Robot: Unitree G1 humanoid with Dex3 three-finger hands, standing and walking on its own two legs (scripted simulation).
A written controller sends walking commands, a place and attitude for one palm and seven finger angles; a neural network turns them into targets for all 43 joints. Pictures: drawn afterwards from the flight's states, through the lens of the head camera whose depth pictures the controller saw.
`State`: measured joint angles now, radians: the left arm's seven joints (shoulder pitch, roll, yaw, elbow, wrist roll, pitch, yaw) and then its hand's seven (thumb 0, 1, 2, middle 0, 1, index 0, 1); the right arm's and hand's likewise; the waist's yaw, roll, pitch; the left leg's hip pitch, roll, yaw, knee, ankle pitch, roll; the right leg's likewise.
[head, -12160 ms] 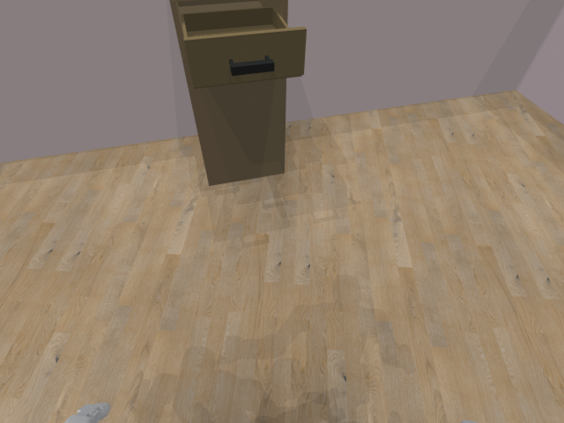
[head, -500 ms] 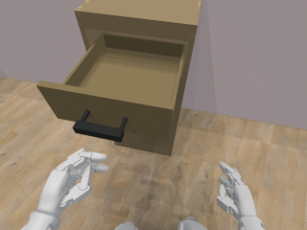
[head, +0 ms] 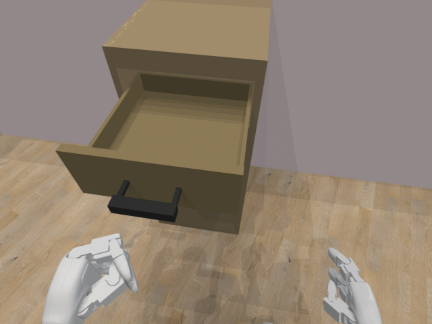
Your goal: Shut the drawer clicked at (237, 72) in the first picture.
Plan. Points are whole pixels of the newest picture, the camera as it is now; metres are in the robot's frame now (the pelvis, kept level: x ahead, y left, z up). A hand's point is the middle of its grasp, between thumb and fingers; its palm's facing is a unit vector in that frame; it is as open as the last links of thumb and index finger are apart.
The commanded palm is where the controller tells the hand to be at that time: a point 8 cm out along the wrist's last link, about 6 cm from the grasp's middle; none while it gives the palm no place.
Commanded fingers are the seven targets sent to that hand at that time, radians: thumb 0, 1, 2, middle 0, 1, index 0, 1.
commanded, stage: raise the hand and make a fist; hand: left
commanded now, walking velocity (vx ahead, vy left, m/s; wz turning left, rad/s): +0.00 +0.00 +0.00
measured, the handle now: (147, 198) +0.34 +0.16 +0.05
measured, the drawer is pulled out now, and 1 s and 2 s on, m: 0.29 0.29 0.29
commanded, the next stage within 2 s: bring the fist close to the handle in 0.78 s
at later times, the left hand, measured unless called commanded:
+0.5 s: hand (118, 278) +0.16 +0.13 +0.15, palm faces -0.06 -0.99 -0.11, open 3.3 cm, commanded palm +0.10 +0.18 +0.15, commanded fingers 0.00 0.90 0.90 -1.40 -1.60 -1.40 -1.60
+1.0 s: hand (112, 281) +0.16 +0.14 +0.14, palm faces -0.03 -0.99 -0.11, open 3.3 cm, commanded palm +0.11 +0.19 +0.13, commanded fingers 0.00 0.90 0.90 -1.40 -1.60 -1.40 -1.60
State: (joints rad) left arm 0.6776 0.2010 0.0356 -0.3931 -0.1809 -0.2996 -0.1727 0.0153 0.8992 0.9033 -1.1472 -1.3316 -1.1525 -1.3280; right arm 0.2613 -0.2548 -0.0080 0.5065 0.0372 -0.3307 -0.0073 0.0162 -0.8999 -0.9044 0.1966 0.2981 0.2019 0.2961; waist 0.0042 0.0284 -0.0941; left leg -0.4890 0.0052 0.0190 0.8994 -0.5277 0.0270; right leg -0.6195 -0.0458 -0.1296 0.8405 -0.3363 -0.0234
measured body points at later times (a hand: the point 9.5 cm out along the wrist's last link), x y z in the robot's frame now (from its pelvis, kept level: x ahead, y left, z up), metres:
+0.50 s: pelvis +0.01 +0.00 +0.02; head +0.01 -0.01 +0.47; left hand +0.15 +0.19 +0.16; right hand +0.22 -0.19 -0.03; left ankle -0.04 +0.10 -0.69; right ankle +0.05 -0.11 -0.69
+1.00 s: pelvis +0.00 -0.01 +0.02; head -0.01 -0.03 +0.47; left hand +0.15 +0.20 +0.15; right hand +0.20 -0.22 -0.02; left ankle -0.04 +0.10 -0.69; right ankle +0.05 -0.11 -0.69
